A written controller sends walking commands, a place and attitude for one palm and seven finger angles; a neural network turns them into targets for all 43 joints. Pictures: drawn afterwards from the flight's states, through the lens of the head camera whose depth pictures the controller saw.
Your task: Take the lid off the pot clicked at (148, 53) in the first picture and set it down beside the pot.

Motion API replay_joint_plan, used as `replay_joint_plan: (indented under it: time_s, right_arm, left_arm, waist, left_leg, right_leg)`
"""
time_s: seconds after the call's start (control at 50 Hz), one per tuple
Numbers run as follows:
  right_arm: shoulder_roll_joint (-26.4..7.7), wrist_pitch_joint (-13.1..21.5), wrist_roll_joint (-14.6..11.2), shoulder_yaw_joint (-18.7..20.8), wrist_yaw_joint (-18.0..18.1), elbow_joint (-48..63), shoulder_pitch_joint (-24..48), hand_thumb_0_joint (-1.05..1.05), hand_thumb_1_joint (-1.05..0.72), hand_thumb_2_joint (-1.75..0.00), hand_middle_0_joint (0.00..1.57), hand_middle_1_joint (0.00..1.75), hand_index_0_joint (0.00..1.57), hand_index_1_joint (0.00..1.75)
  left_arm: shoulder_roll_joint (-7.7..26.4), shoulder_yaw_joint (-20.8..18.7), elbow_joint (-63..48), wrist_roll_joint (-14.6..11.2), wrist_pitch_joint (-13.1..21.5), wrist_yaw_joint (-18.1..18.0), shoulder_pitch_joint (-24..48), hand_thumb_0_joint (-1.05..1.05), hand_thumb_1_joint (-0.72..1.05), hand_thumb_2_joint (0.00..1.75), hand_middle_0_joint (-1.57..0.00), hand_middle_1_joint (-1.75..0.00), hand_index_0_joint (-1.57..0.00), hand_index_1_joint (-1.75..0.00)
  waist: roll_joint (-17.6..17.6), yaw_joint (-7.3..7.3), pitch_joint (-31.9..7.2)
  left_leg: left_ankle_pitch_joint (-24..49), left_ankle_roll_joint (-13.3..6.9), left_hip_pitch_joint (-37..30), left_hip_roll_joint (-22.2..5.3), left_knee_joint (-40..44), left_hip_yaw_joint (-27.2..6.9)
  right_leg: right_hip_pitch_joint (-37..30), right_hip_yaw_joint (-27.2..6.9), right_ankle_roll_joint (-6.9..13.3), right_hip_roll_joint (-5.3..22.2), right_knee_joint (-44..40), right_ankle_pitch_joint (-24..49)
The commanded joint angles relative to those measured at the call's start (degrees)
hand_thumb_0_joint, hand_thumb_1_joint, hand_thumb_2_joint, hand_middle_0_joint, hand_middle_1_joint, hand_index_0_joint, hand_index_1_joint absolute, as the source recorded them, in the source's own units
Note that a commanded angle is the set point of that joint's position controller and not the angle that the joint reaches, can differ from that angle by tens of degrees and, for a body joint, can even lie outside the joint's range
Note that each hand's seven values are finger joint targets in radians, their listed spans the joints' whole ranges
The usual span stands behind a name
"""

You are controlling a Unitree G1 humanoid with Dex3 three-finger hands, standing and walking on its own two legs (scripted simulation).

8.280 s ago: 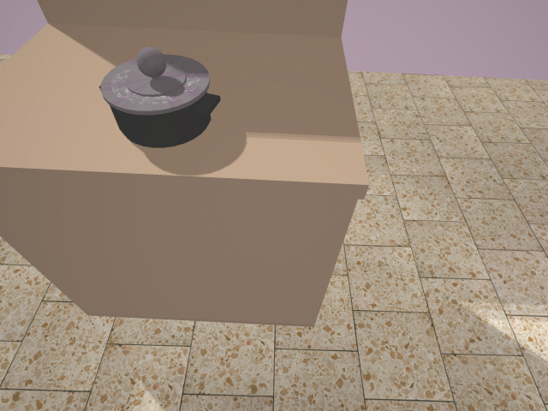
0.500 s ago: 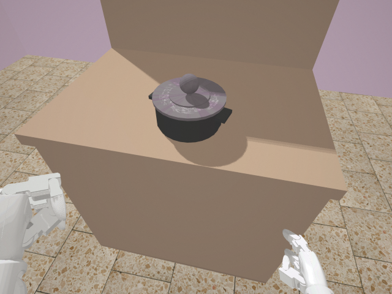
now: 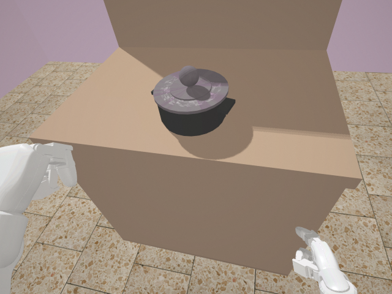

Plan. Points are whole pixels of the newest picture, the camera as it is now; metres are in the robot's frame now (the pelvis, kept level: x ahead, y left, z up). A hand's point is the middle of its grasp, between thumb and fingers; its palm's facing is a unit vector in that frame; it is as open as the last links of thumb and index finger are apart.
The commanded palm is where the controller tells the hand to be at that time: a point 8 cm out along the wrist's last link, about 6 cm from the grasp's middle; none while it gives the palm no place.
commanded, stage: reach forward and open the fingers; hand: left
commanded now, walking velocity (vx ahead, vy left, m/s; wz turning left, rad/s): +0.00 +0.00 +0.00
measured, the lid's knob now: (189, 76) +0.56 +0.12 +0.17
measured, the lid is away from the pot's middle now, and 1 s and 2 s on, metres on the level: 0.00 0.00 0.00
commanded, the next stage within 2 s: move the open hand above the knob in 1.24 s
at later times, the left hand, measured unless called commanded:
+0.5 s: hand (59, 154) +0.25 +0.26 +0.22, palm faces +0.06 -0.04 -1.00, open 7.2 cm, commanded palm +0.21 +0.25 +0.29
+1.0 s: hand (68, 121) +0.29 +0.25 +0.25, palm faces +0.01 -0.03 -1.00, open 9.7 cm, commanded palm +0.25 +0.25 +0.32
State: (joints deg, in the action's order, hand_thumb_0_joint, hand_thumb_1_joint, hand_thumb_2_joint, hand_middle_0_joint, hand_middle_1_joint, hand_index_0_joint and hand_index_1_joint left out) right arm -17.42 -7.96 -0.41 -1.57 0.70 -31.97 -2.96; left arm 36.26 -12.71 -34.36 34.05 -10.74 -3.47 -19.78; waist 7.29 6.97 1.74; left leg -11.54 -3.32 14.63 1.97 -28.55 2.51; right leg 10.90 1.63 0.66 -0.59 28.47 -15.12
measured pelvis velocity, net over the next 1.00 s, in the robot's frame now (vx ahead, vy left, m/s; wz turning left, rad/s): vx -0.03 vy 0.00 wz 0.02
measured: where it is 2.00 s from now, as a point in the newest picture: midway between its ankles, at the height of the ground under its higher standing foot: outside the picture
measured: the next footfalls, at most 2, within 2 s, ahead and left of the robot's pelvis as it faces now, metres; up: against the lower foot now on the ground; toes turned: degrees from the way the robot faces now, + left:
none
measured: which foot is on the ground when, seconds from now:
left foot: down 0.00-1.00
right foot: down 0.00-1.00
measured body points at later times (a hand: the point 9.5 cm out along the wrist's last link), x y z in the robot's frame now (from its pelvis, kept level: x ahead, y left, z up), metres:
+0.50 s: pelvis -0.02 +0.00 +0.00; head -0.03 -0.05 +0.45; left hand +0.24 +0.26 +0.27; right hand +0.23 -0.19 -0.08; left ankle +0.04 +0.08 -0.74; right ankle +0.00 -0.11 -0.74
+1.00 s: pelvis -0.03 +0.00 +0.01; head -0.03 -0.04 +0.45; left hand +0.29 +0.25 +0.30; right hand +0.21 -0.20 -0.08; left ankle +0.04 +0.08 -0.74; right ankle +0.00 -0.11 -0.74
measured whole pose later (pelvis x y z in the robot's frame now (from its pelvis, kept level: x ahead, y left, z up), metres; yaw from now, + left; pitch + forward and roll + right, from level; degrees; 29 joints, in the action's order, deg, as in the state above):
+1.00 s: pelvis -0.03 +0.00 +0.01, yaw +1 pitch -4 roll +0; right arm -17.3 -5.3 -2.6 -3.8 0.9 -33.8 -3.7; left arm 41.4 -0.2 -3.9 41.1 -9.2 28.5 27.1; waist 7.0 5.4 3.0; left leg -5.2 -3.9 12.0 3.2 -21.3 1.6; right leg 9.3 2.5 0.4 0.4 24.1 -10.7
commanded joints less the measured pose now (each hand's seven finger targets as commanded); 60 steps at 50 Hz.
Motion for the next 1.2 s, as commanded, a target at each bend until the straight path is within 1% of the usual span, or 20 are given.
replay_joint_plan:
  time_s: [0.0,0.12,0.18,0.3,0.32,0.38,0.42,0.48,0.56,0.6,0.62,0.7,0.74,0.8,0.88,0.9,0.92,1.0,1.02,1.18]
  right_arm:
    - [-4.8,3.5,-1.7,1.2,0.4,10.8,14.0,0.0,-0.9,-0.9,0.2,0.3,0.2,0.3]
    - [-4.5,4.5,-1.3,0.1,1.2,8.3,12.2,0.0,-0.9,-0.9,0.2,0.3,0.2,0.3]
    - [-4.3,4.3,-1.2,-0.3,1.7,7.1,12.5,0.0,-0.9,-0.9,0.2,0.3,0.2,0.3]
    - [-3.5,5.0,-1.8,-0.7,0.7,8.5,14.3,0.0,-0.9,-0.9,0.2,0.3,0.2,0.3]
    - [-4.0,4.8,-1.4,-0.8,0.8,7.5,13.1,0.0,-0.9,-0.9,0.2,0.3,0.2,0.3]
    - [-4.4,4.5,-1.2,-0.9,1.1,7.4,12.8,0.0,-0.9,-0.9,0.2,0.3,0.2,0.3]
    - [-4.5,4.8,-1.3,-1.1,0.9,7.6,13.1,0.0,-0.9,-0.9,0.2,0.3,0.2,0.3]
    - [-4.2,5.3,-1.4,-0.9,1.3,7.7,12.9,0.0,-0.9,-0.9,0.2,0.3,0.2,0.3]
    - [-4.7,5.5,-1.5,-0.7,1.1,7.7,12.0,0.0,-0.9,-0.9,0.2,0.3,0.2,0.3]
    - [-4.5,6.0,-2.2,-0.5,0.7,8.4,12.5,0.0,-0.9,-0.9,0.2,0.3,0.2,0.3]
    - [-4.7,6.0,-1.9,-0.6,0.8,7.8,12.1,0.0,-0.9,-0.9,0.2,0.3,0.2,0.3]
    - [-4.6,6.8,-1.9,-0.2,0.9,8.4,12.0,0.0,-0.9,-0.9,0.2,0.3,0.2,0.3]
    - [-5.0,6.4,-1.6,-0.4,1.2,7.3,11.2,0.0,-0.9,-0.9,0.2,0.3,0.2,0.3]
    - [-5.1,6.1,-2.3,-0.1,0.8,7.7,10.9,0.0,-0.9,-0.9,0.2,0.3,0.2,0.3]
    - [-4.9,6.1,-2.5,-0.2,0.7,8.2,11.5,0.0,-0.9,-0.9,0.2,0.3,0.2,0.3]
    - [-4.5,6.5,-2.6,-0.1,0.3,9.0,11.3,0.0,-0.9,-0.9,0.2,0.3,0.2,0.3]
    - [-4.8,6.3,-2.5,-0.1,0.2,8.4,11.0,0.0,-0.9,-0.9,0.2,0.3,0.2,0.3]
    - [-5.4,5.8,-2.1,-0.1,0.3,8.3,10.5,0.0,-0.9,-0.9,0.2,0.3,0.2,0.3]
    - [-5.5,5.4,-2.1,-0.4,0.3,8.1,10.9,0.0,-0.9,-0.9,0.2,0.3,0.2,0.3]
    - [-4.8,4.9,-2.5,-0.4,0.0,8.8,11.6,0.0,-0.9,-0.9,0.2,0.3,0.2,0.3]
  left_arm:
    - [11.9,-6.5,-4.9,3.2,-1.3,2.7,12.6,0.0,0.43,1.24,-1.19,-0.93,-1.19,-0.93]
    - [16.6,-5.3,-2.2,4.5,-1.5,9.1,26.0,0.0,0.23,1.36,-1.14,-0.72,-1.14,-0.72]
    - [17.9,-4.6,2.8,5.5,-0.9,12.0,31.5,0.0,0.13,1.42,-1.11,-0.61,-1.11,-0.61]
    - [15.7,-1.3,5.1,5.6,-0.6,17.3,35.5,0.0,-0.08,1.55,-1.05,-0.4,-1.05,-0.4]
    - [17.4,-1.5,4.7,5.9,0.2,18.1,39.2,0.0,-0.11,1.57,-1.04,-0.36,-1.04,-0.36]
    - [19.9,-2.7,10.4,6.3,1.0,20.0,42.0,0.0,-0.22,1.64,-1.01,-0.26,-1.01,-0.26]
    - [22.0,-3.8,8.9,6.6,1.6,21.0,46.7,0.0,-0.28,1.68,-0.99,-0.19,-0.99,-0.19]
    - [20.8,-1.6,11.8,6.1,2.7,22.7,50.3,0.0,-0.39,1.74,-0.95,-0.08,-0.95,-0.08]
    - [21.4,-1.5,15.7,5.9,3.0,24.9,52.3,0.0,-0.39,1.74,-0.94,-0.08,-0.94,-0.08]
    - [18.8,0.3,16.1,5.9,2.5,25.6,52.3,0.0,-0.39,1.74,-0.94,-0.08,-0.94,-0.08]
    - [20.4,0.5,14.3,6.2,3.4,26.0,57.8,0.0,-0.39,1.74,-0.93,-0.08,-0.93,-0.08]
    - [21.8,-1.0,15.9,6.7,3.0,26.3,58.3,0.0,-0.39,1.74,-0.93,-0.08,-0.93,-0.08]
    - [25.0,-2.4,20.8,7.5,3.2,27.1,62.8,0.0,-0.39,1.74,-0.92,-0.08,-0.92,-0.08]
    - [21.1,0.4,24.7,7.3,2.2,27.9,62.8,0.0,-0.39,1.74,-0.92,-0.08,-0.92,-0.08]
    - [18.5,4.7,22.4,7.0,2.7,29.5,68.5,0.0,-0.39,1.74,-0.91,-0.08,-0.91,-0.08]
    - [16.4,5.2,22.1,6.9,2.0,29.6,64.2,0.0,-0.39,1.74,-0.91,-0.08,-0.91,-0.08]
    - [18.4,4.5,20.0,7.3,2.3,29.9,66.8,0.0,-0.39,1.74,-0.91,-0.08,-0.91,-0.08]
    - [23.9,-1.0,22.5,8.3,1.4,29.6,65.7,0.0,-0.39,1.74,-0.91,-0.08,-0.91,-0.08]
    - [25.7,-1.0,20.8,8.9,1.6,29.8,71.2,0.0,-0.39,1.74,-0.9,-0.08,-0.9,-0.08]
    - [17.2,5.8,20.2,6.9,0.8,31.9,67.6,0.0,-0.38,1.74,-0.9,-0.08,-0.9,-0.08]
  waist:
    - [-5.1,-0.42,-12.2]
    - [-3.4,-0.64,-11.1]
    - [-2.7,-0.74,-6.8]
    - [0.2,-0.92,-9.4]
    - [-0.4,-0.81,-11.6]
    - [-3.3,-0.69,-8.8]
    - [-2.5,-0.53,-12.3]
    - [-2.5,-0.67,-11.6]
    - [-4.9,-0.73,-11.2]
    - [-2.6,-1.37,-10.8]
    - [-2.0,-1.06,-13.2]
    - [-1.4,-0.74,-14.3]
    - [-4.4,-0.28,-13.8]
    - [-3.4,-1.31,-10.8]
    - [-3.7,-1.23,-13.4]
    - [-2.2,-1.54,-14.6]
    - [-2.5,-0.99,-16.8]
    - [-3.1,-0.7,-15.0]
    - [-3.2,-0.38,-17.0]
    - [-3.6,-1.29,-16.2]
  left_leg:
    - [7.7,1.7,-8.2,-0.3,3.4,-3.9]
    - [9.0,1.7,-9.8,-0.2,5.7,-4.4]
    - [6.4,1.7,-9.4,-0.3,7.5,-4.4]
    - [6.0,2.0,-10.8,-0.1,8.7,-4.3]
    - [6.1,1.8,-11.0,0.1,8.8,-3.9]
    - [3.5,1.6,-9.4,0.2,9.2,-3.4]
    - [4.0,1.6,-10.1,0.4,9.3,-3.6]
    - [2.8,1.3,-11.0,0.5,9.5,-3.7]
    - [2.4,1.2,-10.2,0.8,9.7,-3.4]
    - [1.6,1.3,-10.6,0.5,10.0,-3.6]
    - [1.4,1.2,-11.0,0.8,10.5,-3.8]
    - [1.3,1.1,-11.7,0.5,10.7,-4.4]
    - [2.6,0.9,-10.6,0.8,10.2,-3.8]
    - [0.0,1.2,-9.7,0.5,11.0,-4.0]
    - [1.0,0.8,-10.9,0.7,11.0,-3.9]
    - [2.3,0.9,-11.9,0.6,10.5,-4.1]
    - [2.8,0.8,-12.2,0.8,10.6,-4.1]
    - [4.3,0.9,-11.1,0.5,10.2,-4.3]
    - [4.9,0.8,-11.1,0.9,10.3,-4.3]
    - [8.0,0.6,-13.0,0.7,9.5,-4.1]
  right_leg:
    - [-0.6,-3.0,0.5,-0.4,-5.8,7.6]
    - [-2.6,-1.5,0.4,-0.2,-7.0,8.4]
    - [-1.3,-1.2,0.5,-0.5,-8.5,5.1]
    - [-2.4,-1.6,1.0,-1.9,-9.4,4.3]
    - [-3.6,-0.9,0.8,-0.9,-9.3,4.2]
    - [-1.8,-0.8,0.5,-0.8,-10.2,1.3]
    - [-3.4,-0.9,0.7,-0.6,-9.9,1.3]
    - [-1.5,-0.8,0.5,-0.7,-10.6,-0.2]
    - [-1.4,-0.5,0.4,-0.6,-10.8,-0.6]
    - [-0.4,-0.8,0.6,-1.5,-11.0,-1.2]
    - [-1.8,-0.4,0.7,-0.5,-10.5,-1.2]
    - [-1.7,-0.9,1.0,-1.6,-10.2,-1.1]
    - [-1.7,-0.6,0.9,-0.5,-10.1,-1.1]
    - [0.5,-0.4,1.0,-1.5,-10.6,-2.6]
    - [-0.4,0.0,1.0,-0.6,-9.7,-1.2]
    - [-0.4,-0.2,1.1,-1.6,-9.6,0.1]
    - [-1.9,0.0,1.2,-0.6,-9.4,0.7]
    - [-1.2,-0.2,1.5,-1.5,-9.3,1.0]
    - [-2.5,0.0,1.5,-0.6,-9.0,1.3]
    - [-1.1,0.6,1.2,-1.0,-8.8,4.8]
